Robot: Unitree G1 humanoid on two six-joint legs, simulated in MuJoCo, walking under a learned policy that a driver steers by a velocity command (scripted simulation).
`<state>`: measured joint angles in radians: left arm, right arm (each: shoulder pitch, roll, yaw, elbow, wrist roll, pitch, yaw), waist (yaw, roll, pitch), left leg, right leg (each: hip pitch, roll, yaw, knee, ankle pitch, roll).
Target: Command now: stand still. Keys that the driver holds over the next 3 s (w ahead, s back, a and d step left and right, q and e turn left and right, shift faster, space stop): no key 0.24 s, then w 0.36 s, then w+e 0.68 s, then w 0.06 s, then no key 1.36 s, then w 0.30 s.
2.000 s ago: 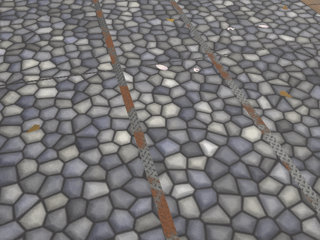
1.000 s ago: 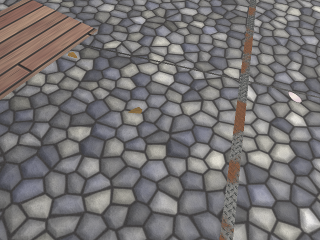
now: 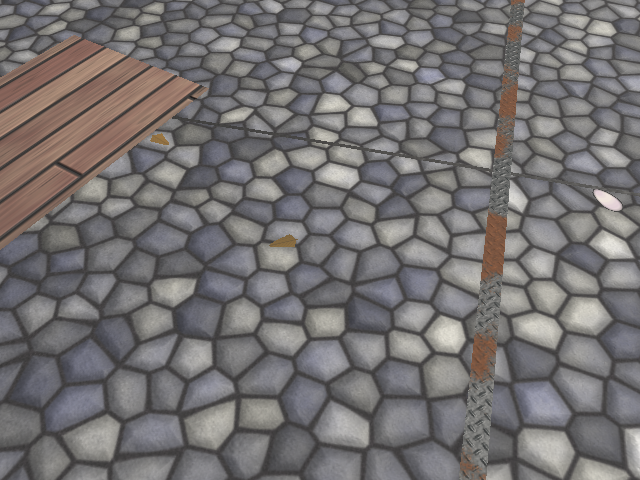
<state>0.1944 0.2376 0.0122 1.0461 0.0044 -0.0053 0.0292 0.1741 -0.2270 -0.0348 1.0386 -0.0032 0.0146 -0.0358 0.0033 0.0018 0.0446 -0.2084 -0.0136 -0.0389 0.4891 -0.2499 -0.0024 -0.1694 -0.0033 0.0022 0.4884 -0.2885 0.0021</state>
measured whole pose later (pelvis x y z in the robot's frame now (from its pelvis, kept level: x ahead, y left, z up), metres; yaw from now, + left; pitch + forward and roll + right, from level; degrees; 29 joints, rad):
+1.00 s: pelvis +0.28 -0.03 -0.03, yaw -10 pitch +1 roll +0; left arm 0.01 0.25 0.05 0.80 -0.03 -0.07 -0.06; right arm 0.40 -0.24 -0.02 1.04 -0.01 -0.08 -0.02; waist -0.03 0.00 0.06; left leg -0.05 0.03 0.05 0.96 -0.46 -0.01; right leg -0.52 0.07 -0.07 0.65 -0.16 -0.13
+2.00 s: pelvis +0.66 -0.11 +0.00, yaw -26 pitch +0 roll +1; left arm 0.20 0.22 0.04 0.82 0.01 -0.01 0.03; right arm 0.20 -0.24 -0.02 0.91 -0.01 -0.03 -0.01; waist -0.02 0.00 0.01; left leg -0.24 0.00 0.03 0.52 -0.27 0.00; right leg -0.27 -0.01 0.05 0.56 -0.29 0.01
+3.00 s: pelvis +0.71 -0.13 -0.01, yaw -25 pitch +1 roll +0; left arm 0.34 0.20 0.04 1.08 -0.04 -0.08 0.01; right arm 0.37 -0.20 -0.04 1.07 0.03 -0.09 -0.02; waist 0.00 0.00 -0.02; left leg -0.23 0.00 -0.01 0.63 -0.41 0.04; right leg -0.24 0.01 0.04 0.64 -0.42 -0.06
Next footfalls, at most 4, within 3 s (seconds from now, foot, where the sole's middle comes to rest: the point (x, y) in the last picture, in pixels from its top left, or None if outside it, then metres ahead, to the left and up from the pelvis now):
0.94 right None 0.42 -0.12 -0.77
1.42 left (343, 373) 0.76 -0.02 -0.77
1.78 right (447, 417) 0.65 -0.24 -0.77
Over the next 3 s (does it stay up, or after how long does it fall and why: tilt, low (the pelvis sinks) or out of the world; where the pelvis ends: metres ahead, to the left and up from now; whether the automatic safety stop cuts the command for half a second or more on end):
stays up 0.71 -0.13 -0.01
